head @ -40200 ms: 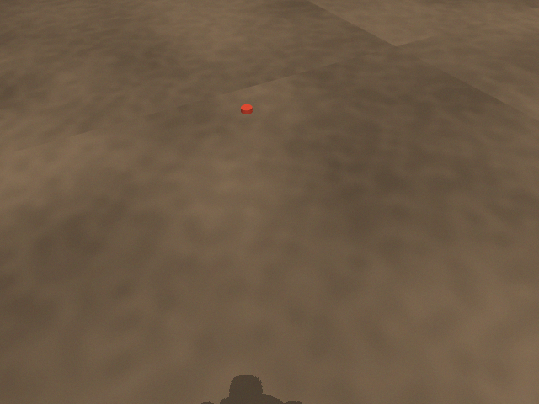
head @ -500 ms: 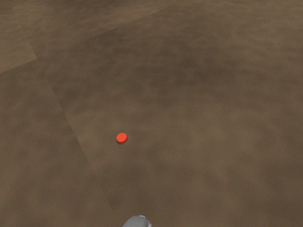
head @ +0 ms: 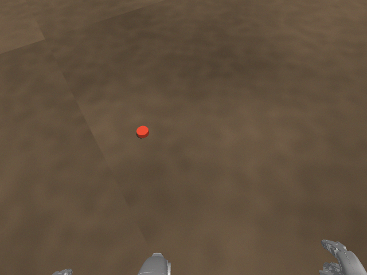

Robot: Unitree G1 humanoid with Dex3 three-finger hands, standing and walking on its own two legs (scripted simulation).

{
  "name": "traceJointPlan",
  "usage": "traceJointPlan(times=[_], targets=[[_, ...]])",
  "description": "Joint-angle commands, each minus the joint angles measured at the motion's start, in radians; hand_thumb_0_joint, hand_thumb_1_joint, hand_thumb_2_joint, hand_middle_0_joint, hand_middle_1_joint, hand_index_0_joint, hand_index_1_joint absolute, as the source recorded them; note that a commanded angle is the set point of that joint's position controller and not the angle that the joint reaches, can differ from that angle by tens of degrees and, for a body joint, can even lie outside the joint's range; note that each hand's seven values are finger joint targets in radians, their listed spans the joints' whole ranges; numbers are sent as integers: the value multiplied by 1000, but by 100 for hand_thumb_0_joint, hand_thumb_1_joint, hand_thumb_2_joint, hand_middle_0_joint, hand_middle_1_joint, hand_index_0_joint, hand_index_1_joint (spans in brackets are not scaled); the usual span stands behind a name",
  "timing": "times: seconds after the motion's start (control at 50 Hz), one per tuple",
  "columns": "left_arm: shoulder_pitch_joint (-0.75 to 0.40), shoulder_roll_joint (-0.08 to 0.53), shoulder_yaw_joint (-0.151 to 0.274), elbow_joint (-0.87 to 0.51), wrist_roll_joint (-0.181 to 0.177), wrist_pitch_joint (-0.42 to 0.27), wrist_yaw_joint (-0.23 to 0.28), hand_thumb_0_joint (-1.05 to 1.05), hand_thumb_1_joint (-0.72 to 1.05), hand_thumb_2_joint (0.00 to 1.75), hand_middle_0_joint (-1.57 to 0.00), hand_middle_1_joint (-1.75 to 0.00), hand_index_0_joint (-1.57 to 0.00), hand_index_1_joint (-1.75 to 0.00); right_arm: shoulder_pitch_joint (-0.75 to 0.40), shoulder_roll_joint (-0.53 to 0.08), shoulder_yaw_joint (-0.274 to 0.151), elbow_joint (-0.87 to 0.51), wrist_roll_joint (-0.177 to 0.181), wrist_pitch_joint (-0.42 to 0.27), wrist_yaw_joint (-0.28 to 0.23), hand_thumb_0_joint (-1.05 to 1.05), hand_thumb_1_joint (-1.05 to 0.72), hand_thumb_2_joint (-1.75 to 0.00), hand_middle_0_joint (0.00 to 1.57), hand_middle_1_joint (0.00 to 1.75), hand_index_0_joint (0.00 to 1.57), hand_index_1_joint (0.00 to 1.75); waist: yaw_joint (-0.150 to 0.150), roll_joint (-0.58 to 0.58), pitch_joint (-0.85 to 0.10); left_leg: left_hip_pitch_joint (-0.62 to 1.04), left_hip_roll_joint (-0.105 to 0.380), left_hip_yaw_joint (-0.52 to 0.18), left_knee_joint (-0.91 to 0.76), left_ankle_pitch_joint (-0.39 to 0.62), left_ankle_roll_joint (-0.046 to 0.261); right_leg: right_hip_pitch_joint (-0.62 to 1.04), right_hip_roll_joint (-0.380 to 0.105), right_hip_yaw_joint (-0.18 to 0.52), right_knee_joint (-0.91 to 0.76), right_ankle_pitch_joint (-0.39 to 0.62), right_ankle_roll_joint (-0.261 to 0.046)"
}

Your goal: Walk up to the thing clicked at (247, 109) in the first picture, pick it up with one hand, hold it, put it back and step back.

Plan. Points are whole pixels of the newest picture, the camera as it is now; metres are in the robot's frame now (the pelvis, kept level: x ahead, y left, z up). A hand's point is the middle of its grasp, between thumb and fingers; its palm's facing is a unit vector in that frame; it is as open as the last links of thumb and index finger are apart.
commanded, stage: step back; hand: left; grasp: from above
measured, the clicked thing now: (142, 131) +1.00 +0.35 -0.73
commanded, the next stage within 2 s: stand in 1.20 s
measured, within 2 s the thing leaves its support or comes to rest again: neither
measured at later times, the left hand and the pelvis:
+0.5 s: hand out of the picture -0.06 +0.30 -0.12, palm faces +0.08 -0.91 -0.41, open 7.4 cm; pelvis -0.08 +0.00 +0.02, yaw +4 degrees
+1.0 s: hand out of the picture +0.00 +0.31 -0.14, palm faces +0.10 -0.92 -0.37, open 7.4 cm; pelvis -0.04 +0.03 +0.01, yaw +5 degrees
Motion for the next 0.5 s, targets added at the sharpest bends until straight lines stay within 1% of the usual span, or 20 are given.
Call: traceJointPlan(times=[0.0,0.02,0.04,0.06,0.08,0.1,0.14,0.2,0.22,0.24,0.26,0.28,0.3,0.32,0.34,0.36,0.38,0.4,0.42,0.48], targets=[[47,430,109,-85,28,-44,24,0,90,90,-20,-30,-20,-30,12,-135,-44,-84,13,4,-21,0,-90,-90,20,30,20,30,56,-327,-219,-67,-160,-113,366,-401,16,-128,-488,601,-331,307,-281],[-21,403,102,-99,18,-46,29,0,90,90,-20,-30,-20,-30,14,-186,-70,-66,19,6,-21,0,-90,-90,20,30,20,30,19,-278,-142,14,-125,-169,465,-369,14,-295,-497,599,-362,242,-292],[-47,356,86,-99,23,-48,29,0,90,90,-20,-30,-20,-30,13,-204,-68,-50,15,8,-10,0,-90,-90,20,30,20,30,-3,-207,-100,20,-142,-176,499,-307,20,-298,-434,474,-338,252,-261],[-86,306,73,-103,22,-53,31,0,90,90,-20,-30,-20,-30,51,-191,-64,-21,25,7,-6,0,-90,-90,20,30,20,30,-33,-123,-106,-29,-193,-165,521,-252,18,-195,-336,308,-259,344,-213],[-81,277,71,-85,19,-54,33,0,90,90,-20,-30,-20,-30,88,-159,-52,-5,25,3,-4,0,-90,-90,20,30,20,30,-50,-134,-124,-58,-211,-144,504,-217,9,-132,-281,217,-211,370,-173],[-31,263,72,-70,20,-58,34,0,90,90,-20,-30,-20,-30,83,-140,-43,-4,23,-6,-4,0,-90,-90,20,30,20,30,-25,-159,-148,-67,-205,-125,458,-195,0,-79,-251,202,-199,340,-163],[57,271,71,-57,24,-66,30,0,90,90,-20,-30,-20,-30,45,-146,-41,-12,13,-14,1,0,-90,-90,20,30,20,30,29,-168,-162,-89,-180,-97,346,-198,-15,4,-235,227,-223,128,-159],[69,290,90,-48,32,-65,27,0,90,90,-20,-30,-20,-30,32,-146,-46,-10,-1,-28,16,0,-90,-90,20,30,20,30,56,-249,-186,-82,-116,-62,81,-289,-19,112,-301,308,-265,-168,-195],[69,302,93,-48,29,-64,24,0,90,90,-20,-30,-20,-30,41,-149,-50,-4,-6,-33,21,0,-90,-90,20,30,20,30,52,-266,-186,-37,-101,-46,-6,-326,-11,89,-328,325,-278,-211,-202],[62,301,89,-45,24,-61,18,0,90,90,-20,-30,-20,-30,58,-147,-52,13,-8,-40,24,0,-90,-90,20,30,20,30,46,-281,-193,41,-101,-7,-107,-350,0,56,-331,311,-280,-201,-198],[35,312,85,-47,20,-54,13,0,90,90,-20,-30,-20,-30,111,-143,-56,38,-11,-47,27,0,-90,-90,20,30,20,30,12,-284,-195,179,-105,26,-251,-291,21,-35,-320,265,-257,-154,-178],[28,294,70,-47,17,-47,10,0,90,90,-20,-30,-20,-30,165,-145,-68,72,-14,-51,28,0,-90,-90,20,30,20,30,-16,-242,-196,310,-139,49,-370,-158,39,-113,-276,199,-198,-119,-135],[66,234,49,-43,17,-43,9,0,90,90,-20,-30,-20,-30,180,-161,-82,91,-23,-57,27,0,-90,-90,20,30,20,30,-14,-114,-198,439,-109,-47,-398,-150,55,-241,-212,128,-62,-100,-94],[87,167,30,-47,2,-44,7,0,90,90,-20,-30,-20,-30,187,-220,-92,84,-38,-62,23,0,-90,-90,20,30,20,30,-22,109,-206,505,84,-380,-484,-343,115,-430,-90,7,171,-149,-29],[2,220,43,-35,-2,-47,16,0,90,90,-20,-30,-20,-30,126,-305,-92,51,-33,-62,26,0,-90,-90,20,30,20,30,-56,126,-125,255,225,-578,-553,-657,225,-437,-75,-15,220,-175,-4],[-46,289,61,-26,7,-55,12,0,90,90,-20,-30,-20,-30,80,-294,-90,49,-18,-64,32,0,-90,-90,20,30,20,30,-51,86,-37,51,247,-562,-584,-712,260,-301,-108,35,268,-171,-9],[-23,287,59,-15,0,-61,1,0,90,90,-20,-30,-20,-30,18,-245,-77,40,-24,-68,31,0,-90,-90,20,30,20,30,-19,37,-16,32,188,-421,-539,-571,231,-227,-116,33,245,-131,-16],[21,246,52,4,-10,-64,-8,0,90,90,-20,-30,-20,-30,1,-187,-58,43,-27,-74,30,0,-90,-90,20,30,20,30,6,34,-24,97,92,-284,-504,-420,184,-242,-109,33,194,-45,-14],[48,220,44,13,-7,-69,-14,0,90,90,-20,-30,-20,-30,11,-164,-53,41,-23,-79,28,0,-90,-90,20,30,20,30,4,66,-50,175,62,-228,-475,-329,161,-254,-97,-6,148,-12,-20],[28,214,47,32,-5,-75,-21,0,90,90,-20,-30,-20,-30,67,-193,-68,71,-18,-75,32,0,-90,-90,20,30,20,30,-31,113,-77,136,55,-205,-464,-364,157,-127,-65,-55,30,-10,-4]])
